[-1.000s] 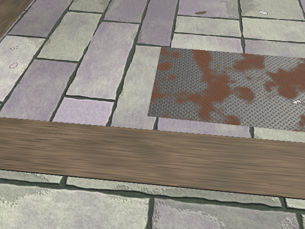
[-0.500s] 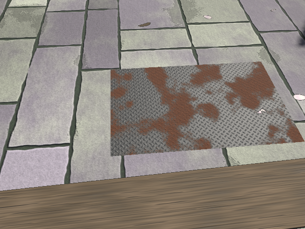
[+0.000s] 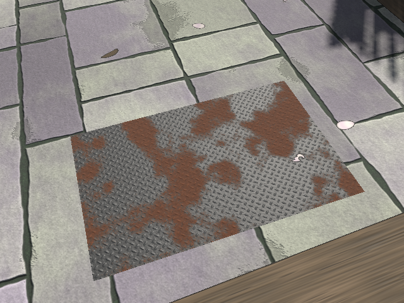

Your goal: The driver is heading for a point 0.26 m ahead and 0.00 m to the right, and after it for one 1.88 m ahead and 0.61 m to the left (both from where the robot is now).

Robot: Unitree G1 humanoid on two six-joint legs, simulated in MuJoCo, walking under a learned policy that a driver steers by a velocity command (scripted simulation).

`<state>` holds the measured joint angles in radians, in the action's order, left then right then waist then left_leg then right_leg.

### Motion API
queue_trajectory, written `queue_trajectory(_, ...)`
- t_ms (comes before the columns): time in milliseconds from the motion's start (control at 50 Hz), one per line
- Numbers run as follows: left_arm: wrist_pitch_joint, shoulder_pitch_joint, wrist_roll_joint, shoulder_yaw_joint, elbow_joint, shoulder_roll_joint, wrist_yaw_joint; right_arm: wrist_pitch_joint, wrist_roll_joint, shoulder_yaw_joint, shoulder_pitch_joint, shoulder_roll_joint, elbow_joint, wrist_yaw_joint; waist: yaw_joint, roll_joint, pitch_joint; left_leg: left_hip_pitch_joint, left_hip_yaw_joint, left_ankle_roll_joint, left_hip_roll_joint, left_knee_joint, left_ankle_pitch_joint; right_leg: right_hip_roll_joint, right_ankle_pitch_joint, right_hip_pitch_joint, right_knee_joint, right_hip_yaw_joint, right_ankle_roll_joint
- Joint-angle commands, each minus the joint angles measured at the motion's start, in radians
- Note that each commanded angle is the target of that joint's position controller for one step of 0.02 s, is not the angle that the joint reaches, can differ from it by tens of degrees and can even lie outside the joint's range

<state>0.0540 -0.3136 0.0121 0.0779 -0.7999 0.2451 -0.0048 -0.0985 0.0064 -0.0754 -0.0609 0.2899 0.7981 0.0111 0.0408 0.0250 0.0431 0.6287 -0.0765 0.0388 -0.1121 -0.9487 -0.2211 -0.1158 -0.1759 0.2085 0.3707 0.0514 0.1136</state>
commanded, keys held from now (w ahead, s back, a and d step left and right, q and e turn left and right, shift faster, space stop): w+e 0.02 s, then q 0.96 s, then no key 0.02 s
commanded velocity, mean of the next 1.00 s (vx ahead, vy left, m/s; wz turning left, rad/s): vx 0.13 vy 0.00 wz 0.30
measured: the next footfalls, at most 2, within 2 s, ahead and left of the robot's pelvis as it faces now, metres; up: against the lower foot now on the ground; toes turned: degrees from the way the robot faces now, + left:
left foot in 0.20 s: +0.31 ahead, +0.14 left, +0.00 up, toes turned -2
right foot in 0.64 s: +0.32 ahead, -0.09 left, +0.00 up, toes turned +15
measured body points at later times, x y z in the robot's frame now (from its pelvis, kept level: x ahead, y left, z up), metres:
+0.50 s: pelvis +0.19 +0.04 -0.01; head +0.23 +0.05 +0.44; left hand +0.31 +0.33 -0.12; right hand +0.33 -0.22 -0.13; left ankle +0.27 +0.14 -0.74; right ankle +0.23 -0.11 -0.70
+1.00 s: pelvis +0.21 +0.01 -0.01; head +0.25 +0.02 +0.44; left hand +0.25 +0.33 -0.10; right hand +0.46 -0.19 -0.11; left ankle +0.16 +0.13 -0.72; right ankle +0.28 -0.10 -0.74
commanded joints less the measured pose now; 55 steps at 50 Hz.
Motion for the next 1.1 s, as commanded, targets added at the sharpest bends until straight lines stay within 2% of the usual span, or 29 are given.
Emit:
queue_trajectory(20,0.013,0.002,0.007,0.044,0.068,0.176,0.025,-0.002,0.006,-0.006,0.054,0.046,-0.072,-0.003,-0.010,-0.069,-0.037,-0.036,0.027,0.021,0.042,0.223,0.212,0.210,0.207,0.034,-0.131,0.195,0.144)
queue_trajectory(60,0.007,-0.012,0.000,0.037,0.055,0.154,0.029,-0.010,0.007,0.004,0.078,0.028,-0.076,-0.017,0.012,-0.102,-0.033,-0.117,0.067,0.008,0.076,0.353,0.369,0.185,0.286,0.061,-0.097,0.128,0.101)
queue_trajectory(120,-0.002,-0.063,-0.005,0.026,0.022,0.130,0.032,-0.021,0.009,0.003,0.112,0.035,-0.104,-0.040,0.035,-0.120,-0.054,-0.165,0.073,-0.040,0.100,0.419,0.438,0.209,0.375,-0.003,-0.030,0.131,0.068)
queue_trajectory(160,-0.009,-0.054,-0.017,0.022,0.020,0.128,0.032,-0.022,0.006,-0.006,0.065,0.058,-0.100,-0.049,0.009,-0.142,-0.084,-0.202,0.075,-0.073,0.111,0.413,0.330,0.236,0.477,-0.069,0.039,0.141,0.058)
queue_trajectory(200,-0.012,-0.006,-0.010,0.021,0.032,0.131,0.036,-0.024,0.011,-0.020,-0.058,0.088,-0.066,-0.050,-0.063,-0.128,-0.111,-0.302,0.091,-0.117,0.126,0.487,0.355,0.218,0.598,-0.116,0.179,0.121,0.017)
queue_trajectory(220,-0.012,-0.002,-0.020,0.018,0.049,0.124,0.040,-0.027,0.020,-0.029,-0.130,0.131,-0.054,-0.049,-0.084,-0.058,-0.182,-0.444,0.008,-0.154,0.049,0.476,0.667,0.161,0.508,-0.082,0.343,0.082,-0.030)
queue_trajectory(240,-0.007,-0.124,-0.029,0.004,0.051,0.084,0.038,-0.023,0.037,-0.031,-0.176,0.180,-0.055,-0.053,-0.045,0.132,-0.330,-0.727,-0.222,-0.303,-0.144,0.421,0.923,0.084,0.106,0.113,0.649,0.056,-0.093)
queue_trajectory(260,-0.015,-0.240,-0.030,-0.004,0.011,0.081,0.028,0.000,0.011,-0.013,-0.194,0.107,-0.043,-0.060,-0.031,0.270,-0.426,-0.840,-0.458,-0.426,-0.246,0.479,0.841,0.026,-0.471,0.254,0.860,0.039,-0.153)
queue_trajectory(280,-0.028,-0.193,-0.009,0.011,0.020,0.151,0.020,0.022,-0.019,-0.006,-0.173,0.089,-0.058,-0.066,-0.047,0.170,-0.370,-0.769,-0.515,-0.412,-0.230,0.541,0.495,0.066,-0.483,0.340,0.942,0.079,-0.159)
queue_trajectory(300,-0.044,-0.055,0.005,0.019,0.058,0.171,0.025,0.041,-0.021,-0.007,-0.118,0.095,-0.086,-0.063,-0.069,0.079,-0.244,-0.663,-0.469,-0.368,-0.192,0.580,0.298,0.080,-0.428,0.414,0.995,0.054,-0.167)
queue_trajectory(320,-0.058,0.016,0.003,0.022,0.083,0.172,0.033,0.052,-0.010,-0.007,-0.080,0.108,-0.102,-0.056,-0.066,0.027,-0.158,-0.540,-0.427,-0.346,-0.175,0.620,0.200,0.096,-0.375,0.445,0.981,0.037,-0.165)
queue_trajectory(360,-0.075,0.042,-0.013,0.025,0.105,0.152,0.052,0.069,0.007,-0.015,-0.051,0.125,-0.120,-0.038,-0.040,0.036,-0.108,-0.376,-0.364,-0.302,-0.103,0.670,0.088,0.124,-0.293,0.385,0.877,0.038,-0.150)
queue_trajectory(420,-0.066,0.029,-0.017,0.012,0.111,0.098,0.068,0.089,0.006,-0.022,-0.055,0.113,-0.139,-0.018,-0.029,0.100,-0.135,-0.331,-0.284,-0.274,-0.033,0.675,0.115,0.117,-0.271,0.308,0.635,0.011,-0.149)
queue_trajectory(480,-0.057,0.069,-0.018,0.003,0.130,0.092,0.069,0.114,-0.008,-0.039,-0.072,0.137,-0.152,0.004,-0.048,0.115,-0.179,-0.323,-0.289,-0.277,-0.014,0.670,0.044,0.104,-0.189,0.242,0.478,0.019,-0.164)
queue_trajectory(560,-0.038,0.092,-0.013,0.004,0.151,0.109,0.048,0.144,-0.018,-0.048,-0.080,0.142,-0.171,0.020,-0.058,0.130,-0.165,-0.321,-0.360,-0.259,-0.010,0.663,-0.048,0.085,-0.135,0.191,0.323,0.023,-0.158)
queue_trajectory(620,-0.024,0.029,-0.021,0.012,0.140,0.110,0.028,0.163,-0.032,-0.046,-0.075,0.131,-0.186,0.027,-0.017,0.112,-0.160,-0.247,-0.357,-0.193,0.044,0.587,-0.105,0.089,-0.016,0.002,0.088,-0.004,-0.114)
queue_trajectory(640,-0.025,-0.016,-0.036,0.026,0.143,0.161,0.031,0.163,-0.028,-0.035,-0.088,0.096,-0.194,0.026,-0.007,0.032,-0.169,-0.144,-0.306,-0.143,0.093,0.463,-0.205,0.235,-0.027,-0.108,0.017,0.108,-0.059)
queue_trajectory(660,-0.036,-0.011,-0.063,0.048,0.149,0.255,0.035,0.153,-0.028,-0.025,-0.085,0.045,-0.224,0.022,-0.031,-0.254,-0.130,0.041,-0.089,-0.082,0.258,0.200,-0.348,0.457,0.070,-0.128,-0.075,0.365,0.072)
queue_trajectory(680,-0.035,0.021,-0.087,0.050,0.170,0.253,0.035,0.131,-0.013,-0.042,-0.087,0.102,-0.231,0.015,-0.029,-0.307,-0.123,0.077,-0.058,-0.044,0.230,-0.040,-0.404,0.555,0.099,-0.050,-0.115,0.495,0.165)
queue_trajectory(700,-0.031,0.113,-0.075,0.034,0.204,0.201,0.043,0.126,-0.020,-0.062,-0.126,0.160,-0.199,0.009,-0.061,-0.209,-0.108,0.060,-0.090,-0.028,0.201,-0.164,-0.328,0.502,0.150,-0.024,-0.085,0.400,0.144)
queue_trajectory(720,-0.031,0.176,-0.055,0.023,0.214,0.165,0.047,0.136,-0.026,-0.069,-0.169,0.165,-0.166,0.013,-0.090,-0.157,-0.092,0.037,-0.071,-0.008,0.194,-0.220,-0.270,0.427,0.192,-0.003,-0.062,0.275,0.092)
queue_trajectory(760,-0.034,0.208,-0.030,0.009,0.221,0.139,0.048,0.160,-0.020,-0.064,-0.193,0.137,-0.153,0.022,-0.088,-0.145,-0.082,0.025,-0.036,0.026,0.182,-0.328,-0.197,0.376,0.281,0.002,-0.042,0.150,0.068)
queue_trajectory(820,-0.047,0.178,-0.033,0.013,0.211,0.140,0.051,0.174,-0.032,-0.049,-0.152,0.112,-0.184,0.026,-0.055,-0.170,-0.070,0.014,0.012,0.057,0.156,-0.201,-0.135,0.355,0.271,-0.043,-0.044,0.061,0.082)
queue_trajectory(900,-0.064,0.143,-0.025,0.039,0.190,0.199,0.051,0.171,-0.028,-0.024,-0.075,0.077,-0.240,0.001,-0.001,-0.210,-0.103,-0.079,0.061,0.054,0.097,0.043,-0.171,0.407,0.257,-0.111,-0.028,0.042,0.104)
queue_trajectory(1000,-0.071,0.152,0.001,0.052,0.168,0.231,0.032,0.175,-0.031,-0.030,-0.106,0.094,-0.251,-0.024,-0.010,-0.213,-0.117,-0.234,0.138,-0.003,0.111,0.301,-0.149,0.435,0.327,-0.103,0.027,0.013,0.096)
queue_trajectory(1040,-0.072,0.145,0.021,0.044,0.142,0.214,0.033,0.170,-0.024,-0.037,-0.188,0.098,-0.221,-0.024,-0.056,-0.174,-0.135,-0.416,0.147,-0.062,0.142,0.558,0.055,0.391,0.264,-0.036,0.120,-0.042,0.024)
queue_trajectory(1060,-0.066,0.106,0.004,0.029,0.128,0.162,0.027,0.167,-0.023,-0.051,-0.214,0.157,-0.224,-0.014,-0.045,-0.035,-0.164,-0.591,-0.016,-0.107,0.036,0.595,0.294,0.322,0.076,0.110,0.265,-0.124,-0.069)
queue_trajectory(1080,-0.054,0.133,-0.046,0.000,0.178,0.095,0.020,0.165,-0.008,-0.069,-0.188,0.273,-0.249,-0.004,-0.021,0.289,-0.151,-0.682,-0.343,-0.271,-0.224,0.566,0.638,0.175,-0.417,0.398,0.502,-0.193,-0.172)
queue_trajectory(1100,-0.052,0.218,-0.034,0.021,0.184,0.162,0.031,0.147,0.023,-0.053,-0.221,0.215,-0.247,-0.009,-0.111,0.197,-0.194,-0.597,-0.362,-0.395,-0.288,0.579,0.640,0.161,-0.515,0.409,0.687,-0.050,-0.189)
Keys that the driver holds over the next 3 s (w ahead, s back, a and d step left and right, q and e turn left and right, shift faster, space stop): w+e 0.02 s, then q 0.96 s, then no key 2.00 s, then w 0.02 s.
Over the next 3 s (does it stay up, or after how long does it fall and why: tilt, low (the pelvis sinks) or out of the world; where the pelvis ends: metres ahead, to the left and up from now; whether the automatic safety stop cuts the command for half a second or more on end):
stays up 0.22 0.00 0.00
